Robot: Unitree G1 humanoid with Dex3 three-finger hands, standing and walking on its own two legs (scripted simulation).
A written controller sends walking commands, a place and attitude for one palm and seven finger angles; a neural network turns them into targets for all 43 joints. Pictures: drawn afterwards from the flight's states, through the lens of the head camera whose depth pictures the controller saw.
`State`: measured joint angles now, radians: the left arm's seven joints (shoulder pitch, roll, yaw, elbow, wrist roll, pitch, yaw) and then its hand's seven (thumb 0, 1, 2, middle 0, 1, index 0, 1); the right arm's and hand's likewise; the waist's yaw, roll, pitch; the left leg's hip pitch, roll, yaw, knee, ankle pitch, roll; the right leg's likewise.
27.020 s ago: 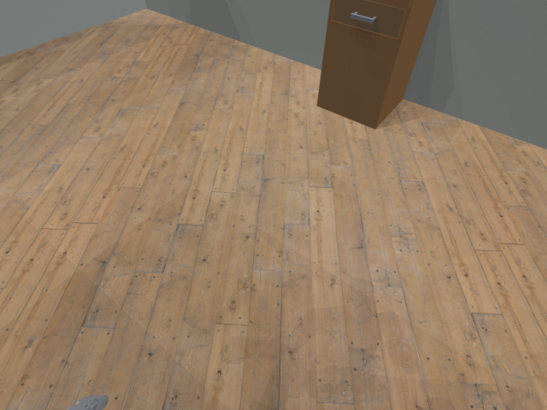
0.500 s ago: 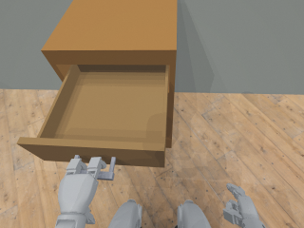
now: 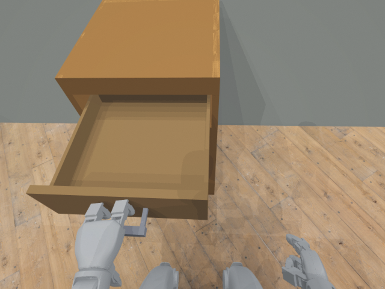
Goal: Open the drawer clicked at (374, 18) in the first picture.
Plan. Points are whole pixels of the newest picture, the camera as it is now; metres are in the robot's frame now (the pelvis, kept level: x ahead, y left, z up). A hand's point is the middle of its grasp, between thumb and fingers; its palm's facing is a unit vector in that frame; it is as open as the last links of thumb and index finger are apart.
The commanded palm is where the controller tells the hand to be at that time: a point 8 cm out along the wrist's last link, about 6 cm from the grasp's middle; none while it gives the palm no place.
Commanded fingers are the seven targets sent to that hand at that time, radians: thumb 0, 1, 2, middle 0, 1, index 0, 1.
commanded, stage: lift the hand off the handle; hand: left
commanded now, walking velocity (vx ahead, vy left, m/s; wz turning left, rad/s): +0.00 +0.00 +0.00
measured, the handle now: (120, 221) +0.27 +0.18 -0.05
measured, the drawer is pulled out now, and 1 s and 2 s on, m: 0.30 0.30 0.30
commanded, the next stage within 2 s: draw the hand back to the body in 1.90 s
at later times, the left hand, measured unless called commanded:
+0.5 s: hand (107, 238) +0.23 +0.19 -0.01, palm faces -0.04 -0.13 -0.99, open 13.5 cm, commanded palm +0.21 +0.18 +0.05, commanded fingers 0.00 -0.50 0.30 -0.30 -1.20 -0.30 -1.20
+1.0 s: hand (92, 232) +0.23 +0.20 +0.03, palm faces -0.01 -0.15 -0.99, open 13.8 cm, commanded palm +0.20 +0.19 +0.09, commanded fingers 0.00 -0.50 0.30 -0.30 -1.20 -0.30 -1.20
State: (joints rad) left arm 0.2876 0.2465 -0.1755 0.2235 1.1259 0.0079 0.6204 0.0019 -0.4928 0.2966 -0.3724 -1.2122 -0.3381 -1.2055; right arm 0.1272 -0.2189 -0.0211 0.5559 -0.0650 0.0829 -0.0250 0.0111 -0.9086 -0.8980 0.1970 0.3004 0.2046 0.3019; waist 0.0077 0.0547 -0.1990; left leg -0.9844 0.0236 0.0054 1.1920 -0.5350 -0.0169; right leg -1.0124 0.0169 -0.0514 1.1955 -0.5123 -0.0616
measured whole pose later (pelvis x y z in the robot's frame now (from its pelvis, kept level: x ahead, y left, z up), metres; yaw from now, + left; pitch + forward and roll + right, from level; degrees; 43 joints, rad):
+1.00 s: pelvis +0.03 +0.01 +0.04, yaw +0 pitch +13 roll +0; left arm 0.44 0.28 -0.17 -0.01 1.08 0.00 0.52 0.00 -0.49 0.30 -0.32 -1.20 -0.32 -1.20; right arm 0.16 -0.24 -0.02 0.48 -0.06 0.12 0.04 0.01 -0.91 -0.90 0.20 0.30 0.20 0.30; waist 0.04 0.07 -0.16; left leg -0.72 0.02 0.02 0.98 -0.49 0.00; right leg -0.75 0.02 -0.03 0.98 -0.47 -0.04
